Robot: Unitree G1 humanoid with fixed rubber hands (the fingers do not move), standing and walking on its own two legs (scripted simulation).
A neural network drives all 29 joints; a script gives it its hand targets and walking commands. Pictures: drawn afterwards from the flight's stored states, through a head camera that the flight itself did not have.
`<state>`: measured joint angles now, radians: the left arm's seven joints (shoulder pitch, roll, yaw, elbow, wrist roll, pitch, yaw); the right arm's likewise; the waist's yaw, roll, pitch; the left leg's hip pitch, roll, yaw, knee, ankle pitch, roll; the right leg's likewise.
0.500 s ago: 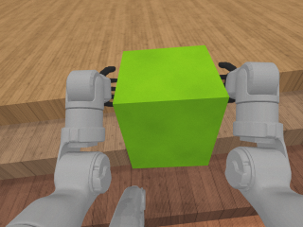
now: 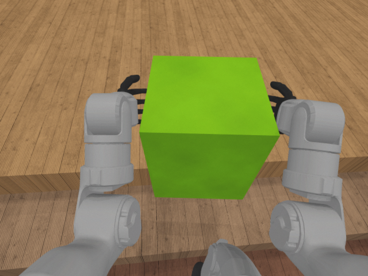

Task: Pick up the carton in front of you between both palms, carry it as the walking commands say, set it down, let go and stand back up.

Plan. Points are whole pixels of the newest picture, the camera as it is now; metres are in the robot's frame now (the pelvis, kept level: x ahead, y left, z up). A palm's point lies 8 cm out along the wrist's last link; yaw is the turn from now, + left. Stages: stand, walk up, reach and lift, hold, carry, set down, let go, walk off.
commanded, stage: carry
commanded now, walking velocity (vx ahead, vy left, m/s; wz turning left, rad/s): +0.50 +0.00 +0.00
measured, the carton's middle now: (201, 133) +0.40 +0.03 +0.09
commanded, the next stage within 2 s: none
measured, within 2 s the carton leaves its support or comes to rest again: neither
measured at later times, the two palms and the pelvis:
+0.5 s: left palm out of the picture +0.73 +0.24 +0.40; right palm out of the picture +0.69 -0.06 +0.38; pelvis +0.32 +0.12 +0.22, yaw +2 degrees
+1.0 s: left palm out of the picture +1.00 +0.28 +0.51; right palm out of the picture +1.05 -0.02 +0.52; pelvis +0.64 +0.06 +0.36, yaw +1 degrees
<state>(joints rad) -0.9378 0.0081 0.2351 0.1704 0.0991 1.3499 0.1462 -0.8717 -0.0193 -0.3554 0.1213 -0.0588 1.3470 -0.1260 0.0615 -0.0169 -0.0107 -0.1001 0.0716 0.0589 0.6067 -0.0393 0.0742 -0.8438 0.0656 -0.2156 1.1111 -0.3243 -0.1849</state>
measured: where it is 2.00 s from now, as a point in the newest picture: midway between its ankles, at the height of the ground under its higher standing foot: (179, 74)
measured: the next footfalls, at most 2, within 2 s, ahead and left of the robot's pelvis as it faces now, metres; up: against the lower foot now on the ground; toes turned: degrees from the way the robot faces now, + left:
left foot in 0.32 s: +0.42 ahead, +0.22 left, +0.16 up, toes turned +6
right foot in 0.84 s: +0.80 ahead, -0.01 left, +0.31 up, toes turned -6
